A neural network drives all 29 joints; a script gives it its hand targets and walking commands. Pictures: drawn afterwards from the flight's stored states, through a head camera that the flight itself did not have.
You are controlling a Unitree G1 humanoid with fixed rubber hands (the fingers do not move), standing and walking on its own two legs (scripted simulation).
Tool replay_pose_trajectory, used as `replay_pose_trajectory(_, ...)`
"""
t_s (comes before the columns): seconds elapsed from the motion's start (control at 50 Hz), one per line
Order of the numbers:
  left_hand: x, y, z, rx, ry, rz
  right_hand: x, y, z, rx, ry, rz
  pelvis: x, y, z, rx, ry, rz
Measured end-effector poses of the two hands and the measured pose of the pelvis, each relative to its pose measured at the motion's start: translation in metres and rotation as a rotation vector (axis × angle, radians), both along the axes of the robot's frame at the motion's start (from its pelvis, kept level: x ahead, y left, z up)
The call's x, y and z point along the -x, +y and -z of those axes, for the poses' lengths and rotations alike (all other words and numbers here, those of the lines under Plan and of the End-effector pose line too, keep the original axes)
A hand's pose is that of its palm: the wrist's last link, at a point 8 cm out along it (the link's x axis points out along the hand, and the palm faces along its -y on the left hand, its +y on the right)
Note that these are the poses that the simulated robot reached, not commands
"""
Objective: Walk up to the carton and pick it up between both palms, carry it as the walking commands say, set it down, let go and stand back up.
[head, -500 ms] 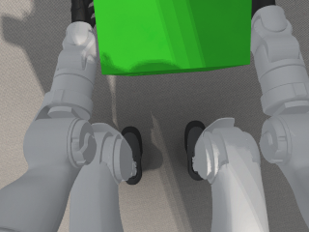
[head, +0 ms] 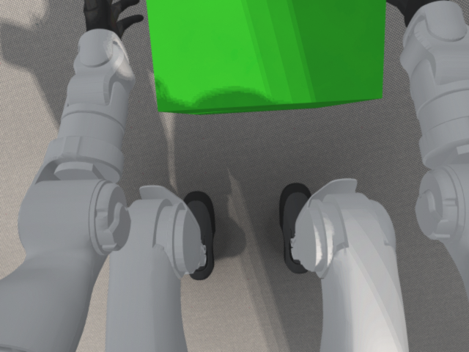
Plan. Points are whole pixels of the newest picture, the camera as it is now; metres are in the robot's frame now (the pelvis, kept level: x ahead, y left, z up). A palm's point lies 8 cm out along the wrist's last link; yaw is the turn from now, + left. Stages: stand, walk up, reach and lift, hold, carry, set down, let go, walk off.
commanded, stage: set down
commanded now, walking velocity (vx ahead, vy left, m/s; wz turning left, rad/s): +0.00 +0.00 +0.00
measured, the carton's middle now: (258, 42) +0.52 -0.03 -0.24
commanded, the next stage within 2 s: let go in 1.24 s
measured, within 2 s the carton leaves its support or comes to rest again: neither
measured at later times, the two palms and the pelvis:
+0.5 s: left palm out of the picture +0.54 +0.18 -0.03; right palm out of the picture +0.54 -0.24 -0.03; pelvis -0.02 +0.00 +0.07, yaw +0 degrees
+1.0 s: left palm out of the picture +0.54 +0.19 +0.12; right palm out of the picture +0.54 -0.24 +0.12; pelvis -0.01 -0.01 +0.20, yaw +0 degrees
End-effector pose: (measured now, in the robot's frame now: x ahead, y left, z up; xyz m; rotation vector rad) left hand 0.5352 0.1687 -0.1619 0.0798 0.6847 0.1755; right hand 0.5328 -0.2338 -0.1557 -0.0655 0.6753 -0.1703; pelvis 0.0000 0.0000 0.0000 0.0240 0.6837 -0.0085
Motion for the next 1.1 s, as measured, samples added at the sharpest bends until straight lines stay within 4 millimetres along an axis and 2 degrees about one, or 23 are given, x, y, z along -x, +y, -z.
replay_pose_trajectory(0.16, -0.003, 0.015, -0.032, -0.028, -0.091, -0.021, 0.006, -0.002, -0.014, -0.008, -0.034, 0.016, 0.016, 0.0, -0.011, 0.002, -0.186, 0.003)
replay_pose_trajectory(0.22, -0.001, 0.016, -0.048, -0.019, -0.086, -0.036, 0.004, -0.002, -0.034, -0.021, -0.045, 0.021, 0.017, -0.001, -0.013, 0.001, -0.208, 0.004)
replay_pose_trajectory(0.32, -0.002, 0.014, -0.084, -0.012, -0.082, -0.039, -0.006, -0.004, -0.08, -0.023, -0.074, 0.011, 0.02, -0.002, -0.028, -0.002, -0.243, 0.004)
replay_pose_trajectory(0.4, -0.005, 0.012, -0.109, -0.004, -0.083, -0.03, -0.009, -0.004, -0.106, -0.036, -0.079, -0.007, 0.02, -0.003, -0.047, -0.004, -0.24, 0.003)
replay_pose_trajectory(0.64, -0.009, 0.012, -0.17, 0.001, -0.075, -0.005, -0.009, -0.005, -0.159, -0.026, -0.04, -0.025, 0.01, -0.005, -0.112, -0.005, -0.239, 0.0)
replay_pose_trajectory(0.84, -0.003, 0.018, -0.231, -0.002, -0.082, 0.002, -0.007, -0.008, -0.224, -0.017, -0.045, -0.045, 0.008, -0.005, -0.163, -0.002, -0.265, -0.001)
replay_pose_trajectory(1.04, -0.001, 0.017, -0.295, 0.005, -0.086, 0.007, -0.006, -0.011, -0.291, -0.027, -0.064, -0.052, 0.011, -0.006, -0.212, -0.002, -0.297, -0.002)
replay_pose_trajectory(1.1, 0.0, 0.017, -0.307, 0.01, -0.059, 0.007, -0.007, -0.013, -0.31, -0.026, -0.071, -0.058, 0.01, -0.007, -0.226, -0.004, -0.287, -0.002)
